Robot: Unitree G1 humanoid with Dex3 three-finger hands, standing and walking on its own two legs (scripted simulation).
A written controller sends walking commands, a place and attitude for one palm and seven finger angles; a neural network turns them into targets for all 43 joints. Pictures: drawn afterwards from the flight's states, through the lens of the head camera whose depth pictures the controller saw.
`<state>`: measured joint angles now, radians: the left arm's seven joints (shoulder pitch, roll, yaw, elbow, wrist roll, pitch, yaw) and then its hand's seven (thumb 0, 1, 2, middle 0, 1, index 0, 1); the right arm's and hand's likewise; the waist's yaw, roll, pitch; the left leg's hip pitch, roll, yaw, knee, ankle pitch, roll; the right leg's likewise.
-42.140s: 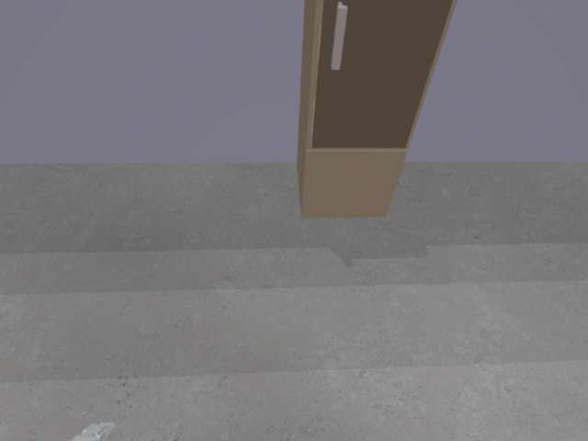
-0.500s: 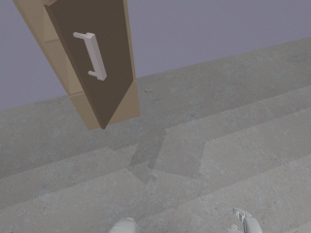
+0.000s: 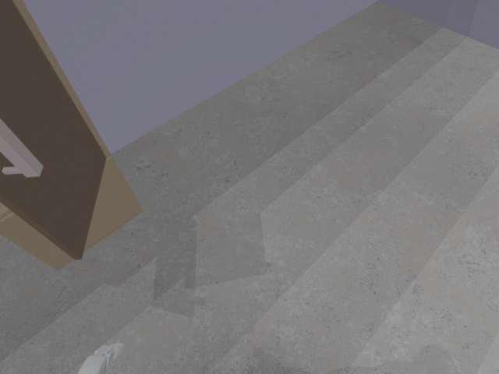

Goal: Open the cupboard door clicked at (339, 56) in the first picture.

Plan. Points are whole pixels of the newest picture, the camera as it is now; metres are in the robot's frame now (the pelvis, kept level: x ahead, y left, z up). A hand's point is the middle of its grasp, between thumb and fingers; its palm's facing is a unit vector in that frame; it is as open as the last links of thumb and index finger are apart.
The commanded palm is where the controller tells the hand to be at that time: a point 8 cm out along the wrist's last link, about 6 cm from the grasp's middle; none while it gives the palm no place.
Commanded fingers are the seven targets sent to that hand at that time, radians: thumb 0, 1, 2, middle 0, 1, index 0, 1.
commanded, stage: walk to a spot facing it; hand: left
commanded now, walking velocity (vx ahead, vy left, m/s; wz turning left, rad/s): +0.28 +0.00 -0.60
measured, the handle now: out of the picture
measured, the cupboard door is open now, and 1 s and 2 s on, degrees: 51 51 51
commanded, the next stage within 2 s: turn to face it in 1.74 s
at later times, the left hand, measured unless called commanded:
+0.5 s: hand (159, 303) +0.25 +0.19 -0.16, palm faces -0.26 -0.95 -0.17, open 7.4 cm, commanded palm none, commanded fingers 0.00 0.90 0.90 -0.20 -0.30 -0.20 -0.30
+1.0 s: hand (265, 198) +0.50 -0.01 -0.14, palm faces -0.47 -0.85 -0.23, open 7.1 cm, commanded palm none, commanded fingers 0.00 0.90 0.90 -0.20 -0.30 -0.20 -0.30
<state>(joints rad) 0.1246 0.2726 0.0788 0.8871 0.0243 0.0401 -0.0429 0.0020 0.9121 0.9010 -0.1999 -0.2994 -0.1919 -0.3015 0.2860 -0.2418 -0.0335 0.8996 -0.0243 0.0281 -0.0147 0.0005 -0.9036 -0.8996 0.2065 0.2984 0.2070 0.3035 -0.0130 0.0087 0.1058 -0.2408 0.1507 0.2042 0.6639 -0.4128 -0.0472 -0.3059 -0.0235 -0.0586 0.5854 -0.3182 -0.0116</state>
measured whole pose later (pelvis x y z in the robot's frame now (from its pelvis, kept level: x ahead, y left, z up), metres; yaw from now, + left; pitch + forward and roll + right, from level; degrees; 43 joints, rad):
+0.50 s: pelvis +0.14 +0.02 +0.02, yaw -18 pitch +2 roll -1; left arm 0.21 0.24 0.10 0.97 0.04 0.02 -0.05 0.01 0.91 0.90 -0.20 -0.30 -0.19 -0.30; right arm 0.31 -0.17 -0.01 0.90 -0.04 -0.06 -0.01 0.00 -0.91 -0.90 0.20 0.30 0.21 0.30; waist 0.01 -0.05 0.06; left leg -0.21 0.07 0.15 0.48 -0.30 0.00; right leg -0.53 -0.03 -0.01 1.21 -0.31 -0.01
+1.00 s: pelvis +0.33 -0.14 +0.02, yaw -30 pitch +1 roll +2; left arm 0.17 0.19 0.08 0.99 0.01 -0.06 0.01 -0.02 0.96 0.90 -0.21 -0.30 -0.20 -0.30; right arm 0.26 -0.17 -0.04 1.00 -0.02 -0.02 0.00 0.00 -0.91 -0.90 0.20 0.30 0.20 0.30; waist -0.04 -0.02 0.09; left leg -0.54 0.15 0.05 1.09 -0.30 -0.05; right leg -0.21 0.05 -0.09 0.43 -0.25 -0.11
